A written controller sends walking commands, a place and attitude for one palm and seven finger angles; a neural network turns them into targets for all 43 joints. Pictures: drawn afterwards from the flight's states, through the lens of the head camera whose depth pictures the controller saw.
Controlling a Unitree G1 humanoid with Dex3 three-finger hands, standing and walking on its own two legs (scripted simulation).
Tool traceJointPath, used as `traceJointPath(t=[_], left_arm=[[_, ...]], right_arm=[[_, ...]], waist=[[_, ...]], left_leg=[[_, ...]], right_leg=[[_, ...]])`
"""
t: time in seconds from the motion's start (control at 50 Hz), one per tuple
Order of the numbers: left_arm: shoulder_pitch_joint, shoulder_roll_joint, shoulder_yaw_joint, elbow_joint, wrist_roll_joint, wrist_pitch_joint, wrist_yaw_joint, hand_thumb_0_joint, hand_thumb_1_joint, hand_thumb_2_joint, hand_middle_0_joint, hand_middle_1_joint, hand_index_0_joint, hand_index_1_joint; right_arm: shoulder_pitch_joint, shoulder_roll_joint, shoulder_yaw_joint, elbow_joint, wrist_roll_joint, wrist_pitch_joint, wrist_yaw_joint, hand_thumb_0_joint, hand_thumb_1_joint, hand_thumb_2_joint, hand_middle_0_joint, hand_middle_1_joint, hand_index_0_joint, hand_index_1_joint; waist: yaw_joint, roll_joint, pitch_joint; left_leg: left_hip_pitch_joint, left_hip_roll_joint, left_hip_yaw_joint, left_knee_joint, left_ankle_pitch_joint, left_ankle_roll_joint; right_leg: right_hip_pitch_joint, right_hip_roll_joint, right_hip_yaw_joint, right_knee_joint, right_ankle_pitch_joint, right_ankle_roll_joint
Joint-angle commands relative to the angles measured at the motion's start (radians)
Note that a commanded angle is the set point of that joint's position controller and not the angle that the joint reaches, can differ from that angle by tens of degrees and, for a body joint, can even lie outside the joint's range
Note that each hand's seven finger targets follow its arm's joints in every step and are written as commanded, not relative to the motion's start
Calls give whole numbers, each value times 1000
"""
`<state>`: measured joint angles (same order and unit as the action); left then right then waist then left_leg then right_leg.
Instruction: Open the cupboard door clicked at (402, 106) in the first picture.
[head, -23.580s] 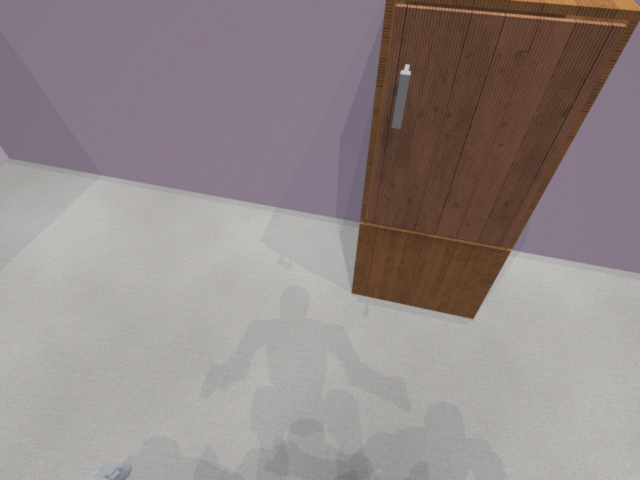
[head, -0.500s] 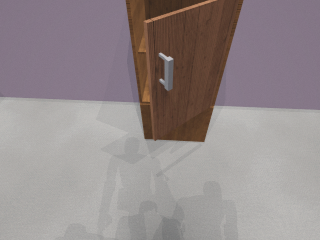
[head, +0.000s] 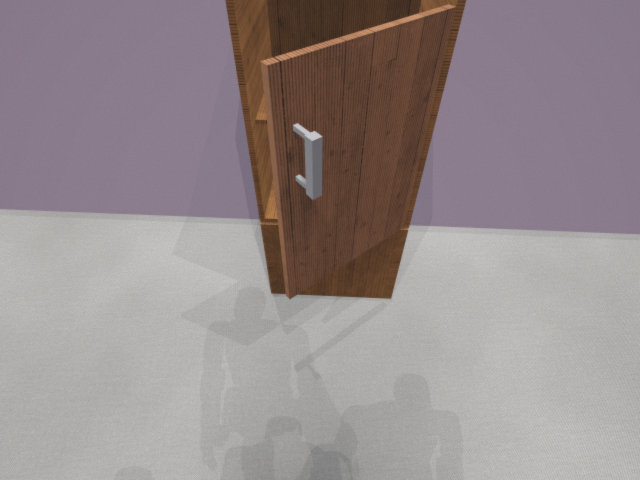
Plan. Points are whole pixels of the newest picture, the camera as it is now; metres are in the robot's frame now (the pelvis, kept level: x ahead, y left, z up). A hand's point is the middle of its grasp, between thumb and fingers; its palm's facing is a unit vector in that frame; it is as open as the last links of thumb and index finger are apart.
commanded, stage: look to check the result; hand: left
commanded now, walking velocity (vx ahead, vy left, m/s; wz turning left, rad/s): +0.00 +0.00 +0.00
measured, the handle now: (306, 161) +0.60 +0.05 +0.07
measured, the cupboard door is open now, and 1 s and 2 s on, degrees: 41 41 41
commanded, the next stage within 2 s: walk to a spot facing it in 0.54 s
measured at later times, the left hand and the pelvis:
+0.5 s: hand out of the picture -0.01 +0.15 -0.17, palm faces +0.05 -0.98 -0.19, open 7.4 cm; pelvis +0.02 -0.01 +0.00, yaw -1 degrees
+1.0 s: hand out of the picture +0.03 +0.19 -0.19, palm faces -0.05 -0.98 -0.20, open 7.4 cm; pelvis +0.02 +0.01 -0.01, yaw -8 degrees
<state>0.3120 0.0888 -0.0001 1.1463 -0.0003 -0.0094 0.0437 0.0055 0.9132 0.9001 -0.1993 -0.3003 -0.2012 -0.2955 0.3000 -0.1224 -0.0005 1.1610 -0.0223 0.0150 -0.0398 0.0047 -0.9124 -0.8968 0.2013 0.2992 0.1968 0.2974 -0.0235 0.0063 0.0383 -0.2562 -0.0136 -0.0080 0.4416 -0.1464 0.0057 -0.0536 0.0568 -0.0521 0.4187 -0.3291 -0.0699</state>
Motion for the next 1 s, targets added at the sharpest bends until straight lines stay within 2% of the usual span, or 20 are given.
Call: traceJointPath(t=[0.0,0.16,0.26,0.34,0.42,0.5,0.62,0.68,0.76,0.82,0.88,0.92,0.94,0.96,0.98], left_arm=[[116,111,27,-8,1,-8,13,0,900,900,-200,-300,-200,-300],[116,109,29,-11,0,-6,13,0,900,900,-200,-300,-200,-300],[121,108,27,-10,1,-6,14,0,900,900,-200,-300,-200,-300],[122,115,29,-10,1,-5,15,0,900,900,-200,-300,-200,-300],[118,119,29,-11,1,-4,14,0,900,900,-200,-300,-200,-300],[121,121,31,-14,2,-6,14,0,900,900,-200,-300,-200,-300],[117,126,32,-19,1,-5,15,0,900,900,-200,-300,-200,-300],[109,129,39,-25,3,3,13,0,900,900,-200,-300,-200,-300],[86,166,71,-57,12,24,5,0,900,900,-200,-300,-200,-300],[61,184,86,-84,16,33,-1,0,900,900,-200,-300,-200,-300],[29,202,97,-109,17,37,-8,0,900,900,-200,-300,-200,-300],[12,205,101,-127,16,39,-12,0,900,900,-200,-300,-200,-300],[0,197,102,-139,15,40,-15,0,900,900,-200,-300,-200,-300],[-10,185,102,-152,13,43,-19,0,900,900,-200,-300,-200,-300],[-27,169,99,-169,11,46,-25,0,900,900,-200,-300,-200,-300]], right_arm=[[47,-70,-8,-24,5,-8,-8,0,-900,-900,200,300,200,300],[38,-76,-10,-25,4,-7,-12,0,-900,-900,200,300,200,300],[27,-83,-12,-26,6,-6,-13,0,-900,-900,200,300,200,300],[22,-81,-10,-26,7,-6,-14,0,-900,-900,200,300,200,300],[14,-86,-10,-27,7,-6,-14,0,-900,-900,200,300,200,300],[8,-95,-9,-31,8,-10,-16,0,-900,-900,200,300,200,300],[6,-93,-9,-31,8,-10,-17,0,-900,-900,200,300,200,300],[4,-103,-16,-32,5,-4,-20,0,-900,-900,200,300,200,300],[-8,-129,-43,-62,4,13,-28,0,-900,-900,200,300,200,300],[-31,-135,-58,-98,4,18,-28,0,-900,-900,200,300,200,300],[-42,-136,-65,-127,3,16,-26,0,-900,-900,200,300,200,300],[-32,-149,-69,-136,2,13,-28,0,-900,-900,200,300,200,300],[-16,-171,-74,-139,-1,10,-32,0,-900,-900,200,300,200,300],[5,-202,-81,-142,-5,8,-35,0,-900,-900,200,300,200,300],[31,-228,-87,-140,-10,3,-35,0,-900,-900,200,300,200,300]], waist=[[15,-3,68],[13,-7,49],[14,-41,57],[14,-31,52],[14,-26,56],[18,-27,31],[17,-29,42],[16,-11,72],[14,-39,56],[15,-74,53],[9,-51,54],[2,12,32],[-3,72,25],[-6,152,16],[-12,248,10]], left_leg=[[57,85,-75,-23,122,35],[81,89,-68,-16,144,36],[90,91,-63,-13,154,38],[93,90,-58,-12,161,39],[94,90,-59,-17,150,37],[104,91,-55,-9,179,40],[101,90,-47,-6,187,39],[98,101,-36,6,165,33],[54,116,12,78,102,23],[17,111,43,126,22,5],[20,109,53,141,-8,-5],[75,146,26,100,47,10],[121,199,-28,53,104,36],[163,279,-111,-7,134,86],[176,388,-213,-103,157,157]], right_leg=[[-126,-155,112,-114,237,25],[-106,-155,117,-110,291,31],[-106,-153,114,-108,333,41],[-94,-155,115,-105,361,48],[-96,-155,115,-110,338,48],[-72,-156,114,-109,391,55],[-64,-158,111,-106,439,61],[-98,-155,135,-100,408,46],[-100,-166,187,-50,481,23],[-113,-186,241,-34,474,-13],[-148,-189,289,-5,489,-41],[-194,-153,274,39,458,-26],[-243,-105,238,93,395,-7],[-317,-51,180,187,251,18],[-373,-8,110,363,-74,35]])
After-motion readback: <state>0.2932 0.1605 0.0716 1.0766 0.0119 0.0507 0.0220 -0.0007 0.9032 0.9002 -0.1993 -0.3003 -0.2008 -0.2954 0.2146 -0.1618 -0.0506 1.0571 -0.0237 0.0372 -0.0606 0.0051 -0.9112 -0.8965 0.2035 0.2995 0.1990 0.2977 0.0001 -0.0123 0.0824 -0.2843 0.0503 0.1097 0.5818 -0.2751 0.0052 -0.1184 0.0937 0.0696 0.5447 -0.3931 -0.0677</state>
